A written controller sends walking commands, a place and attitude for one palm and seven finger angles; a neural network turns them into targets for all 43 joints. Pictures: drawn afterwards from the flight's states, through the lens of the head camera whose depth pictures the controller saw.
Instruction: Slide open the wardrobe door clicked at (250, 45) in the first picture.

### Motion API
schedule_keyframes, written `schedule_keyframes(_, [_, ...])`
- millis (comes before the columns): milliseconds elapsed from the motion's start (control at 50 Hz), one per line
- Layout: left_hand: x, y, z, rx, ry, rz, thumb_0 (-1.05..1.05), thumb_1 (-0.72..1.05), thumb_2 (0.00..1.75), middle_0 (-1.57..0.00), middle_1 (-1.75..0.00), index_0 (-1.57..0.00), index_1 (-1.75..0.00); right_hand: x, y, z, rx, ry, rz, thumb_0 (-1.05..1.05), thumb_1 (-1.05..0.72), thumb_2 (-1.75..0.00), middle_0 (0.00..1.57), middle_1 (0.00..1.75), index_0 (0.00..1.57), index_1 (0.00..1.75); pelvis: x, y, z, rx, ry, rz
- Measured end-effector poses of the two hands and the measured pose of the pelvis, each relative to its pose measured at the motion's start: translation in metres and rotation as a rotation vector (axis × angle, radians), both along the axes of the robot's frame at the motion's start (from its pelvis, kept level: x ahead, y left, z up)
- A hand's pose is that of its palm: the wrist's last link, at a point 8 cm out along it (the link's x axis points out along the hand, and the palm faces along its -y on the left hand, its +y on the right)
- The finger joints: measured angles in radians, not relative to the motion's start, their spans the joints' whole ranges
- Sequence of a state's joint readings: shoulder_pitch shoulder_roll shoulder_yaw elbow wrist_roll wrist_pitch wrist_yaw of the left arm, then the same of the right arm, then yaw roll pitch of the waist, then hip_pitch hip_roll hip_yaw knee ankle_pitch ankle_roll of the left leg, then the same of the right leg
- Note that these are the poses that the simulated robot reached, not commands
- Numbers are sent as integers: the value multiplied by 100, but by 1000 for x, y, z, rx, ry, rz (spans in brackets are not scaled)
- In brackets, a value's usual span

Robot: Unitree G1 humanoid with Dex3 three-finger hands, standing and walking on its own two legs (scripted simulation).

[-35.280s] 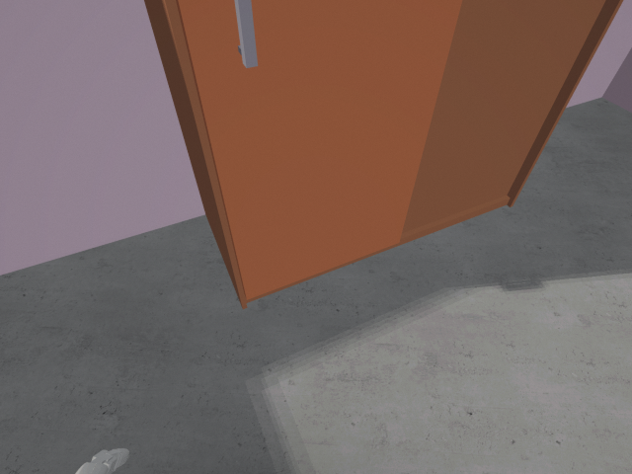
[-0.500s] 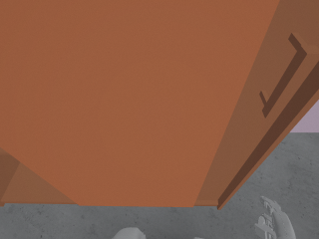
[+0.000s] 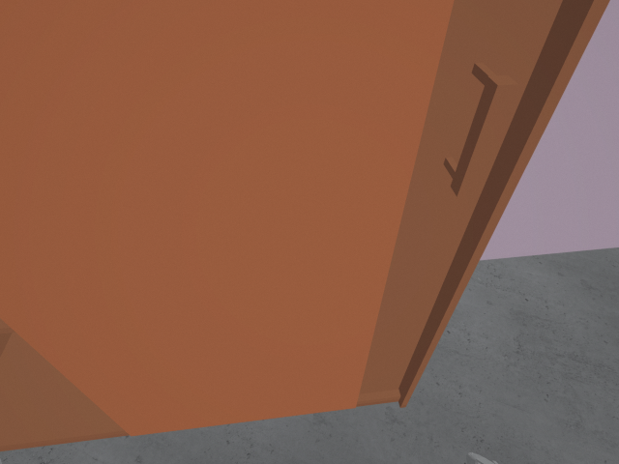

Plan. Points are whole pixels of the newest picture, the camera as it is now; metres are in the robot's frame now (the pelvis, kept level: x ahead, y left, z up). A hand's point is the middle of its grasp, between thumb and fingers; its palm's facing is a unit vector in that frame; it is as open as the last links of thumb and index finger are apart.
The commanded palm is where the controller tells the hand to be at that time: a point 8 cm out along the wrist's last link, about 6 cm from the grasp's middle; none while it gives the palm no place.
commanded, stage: stop walking and hold the door there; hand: left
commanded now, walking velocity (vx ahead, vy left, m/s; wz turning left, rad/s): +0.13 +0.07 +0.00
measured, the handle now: out of the picture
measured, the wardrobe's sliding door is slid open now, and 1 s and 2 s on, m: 0.49 0.49 0.49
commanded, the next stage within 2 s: none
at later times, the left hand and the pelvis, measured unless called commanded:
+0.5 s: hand out of the picture +0.31 +0.41 +0.21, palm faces +0.73 -0.64 -0.23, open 5.9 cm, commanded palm +0.26 +0.42 +0.18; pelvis -0.01 -0.01 +0.00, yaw -1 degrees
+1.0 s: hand out of the picture +0.31 +0.41 +0.21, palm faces +0.62 -0.75 -0.22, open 5.7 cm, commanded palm +0.26 +0.43 +0.18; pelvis -0.02 +0.06 -0.01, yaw +3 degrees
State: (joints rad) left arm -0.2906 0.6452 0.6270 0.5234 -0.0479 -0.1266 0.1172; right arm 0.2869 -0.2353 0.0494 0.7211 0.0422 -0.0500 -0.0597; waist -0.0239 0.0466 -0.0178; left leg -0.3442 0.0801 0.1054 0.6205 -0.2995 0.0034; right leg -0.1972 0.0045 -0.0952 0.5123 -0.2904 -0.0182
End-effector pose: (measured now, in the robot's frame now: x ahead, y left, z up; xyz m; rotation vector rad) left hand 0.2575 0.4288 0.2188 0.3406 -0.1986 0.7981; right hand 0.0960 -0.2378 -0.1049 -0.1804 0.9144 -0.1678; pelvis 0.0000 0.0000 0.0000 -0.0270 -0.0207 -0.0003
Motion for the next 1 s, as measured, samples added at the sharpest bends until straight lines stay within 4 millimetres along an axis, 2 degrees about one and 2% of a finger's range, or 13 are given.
schedule_keyframes(100, [3, 5, -2, 6, 2, -44, -19, 60, 75, -46, -140, -42, -140, -6, -23, 3, -82, 22, -19, 1, -90, -90, 20, 30, 21, 30, -1, 8, -3, -4, -9, -4])
schedule_keyframes(180, [4, 6, -4, 5, -9, -57, -20, 60, 78, -46, -140, -42, -140, -4, -33, 12, -123, -5, -57, 1, -90, -90, 20, 30, 21, 30, -3, 12, -4, 19, -21, -24])
schedule_keyframes(280, [3, 2, -3, -31, 13, -18, -19, 62, 77, -46, -140, -40, -140, 0, -30, 18, -101, -41, -50, 1, -90, -90, 20, 30, 20, 30, -10, 5, 2, 17, -16, -18])
schedule_keyframes(400, [3, -3, -2, -48, 42, 30, -20, 63, 74, -46, -140, -35, -140, 4, -29, 8, -48, -33, -10, 1, -90, -90, 20, 30, 21, 30, -14, -8, 0, 18, -7, -25])
schedule_keyframes(600, [4, 2, -3, -9, 29, -1, -21, 60, 78, -46, -140, -41, -140, 12, -36, 5, -84, 27, 0, 1, -90, -90, 20, 30, 21, 30, -4, -2, 1, 14, 17, -4])
schedule_keyframes(740, [3, 3, -3, -10, 33, -18, -21, 61, 76, -46, -140, -42, -140, 29, -24, 15, -71, -47, 0, 1, -90, -90, 20, 30, 21, 30, -12, 7, 1, 6, 15, -7])
schedule_keyframes(840, [4, 7, -4, 18, 16, -92, -21, 61, 75, -46, -140, -43, -140, 30, -10, 16, -96, -40, 29, 1, -90, -90, 20, 30, 21, 30, -17, 26, 0, 13, 17, 39])
schedule_keyframes(940, [5, 12, -6, 53, -45, -171, -23, 61, 80, -46, -140, -41, -140, 29, 15, 7, -115, -22, 53, 1, -90, -90, 20, 30, 20, 30, -21, 50, -11, 44, 7, 65])
schedule_keyframes(1000, [5, 11, -6, 47, -48, -169, -22, 62, 82, -46, -140, -38, -140, 28, 40, 0, -58, -28, 42, 1, -90, -90, 20, 30, 20, 30, -24, 60, -8, 42, -1, 48])
